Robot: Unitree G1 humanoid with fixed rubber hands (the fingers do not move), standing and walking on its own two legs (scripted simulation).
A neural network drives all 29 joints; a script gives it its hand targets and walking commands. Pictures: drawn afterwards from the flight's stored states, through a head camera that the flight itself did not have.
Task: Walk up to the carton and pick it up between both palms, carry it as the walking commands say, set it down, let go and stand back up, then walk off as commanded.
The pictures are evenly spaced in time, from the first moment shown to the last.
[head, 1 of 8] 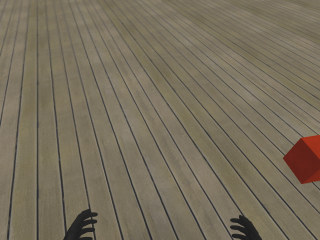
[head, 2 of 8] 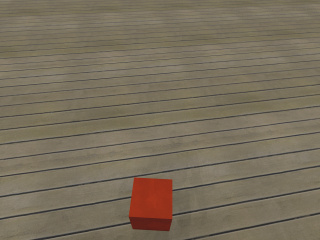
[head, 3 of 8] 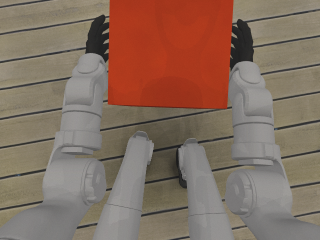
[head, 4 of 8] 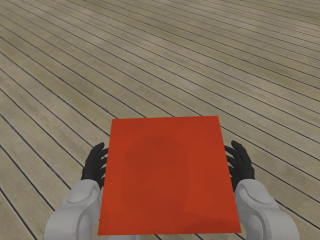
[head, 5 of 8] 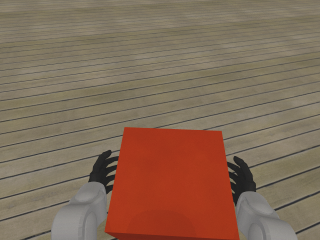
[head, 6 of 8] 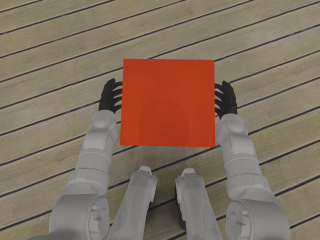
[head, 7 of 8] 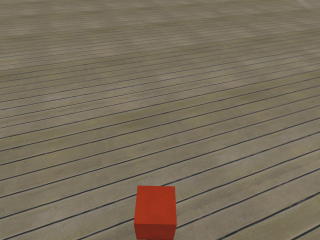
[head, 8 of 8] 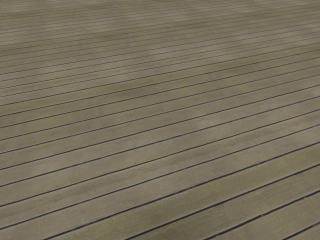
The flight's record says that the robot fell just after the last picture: no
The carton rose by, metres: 0.69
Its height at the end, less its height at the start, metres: +0.00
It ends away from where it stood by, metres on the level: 3.94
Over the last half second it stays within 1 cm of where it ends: yes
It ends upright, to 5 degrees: yes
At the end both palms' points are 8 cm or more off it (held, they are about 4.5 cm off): yes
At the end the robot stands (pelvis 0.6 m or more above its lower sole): yes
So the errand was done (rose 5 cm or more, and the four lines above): yes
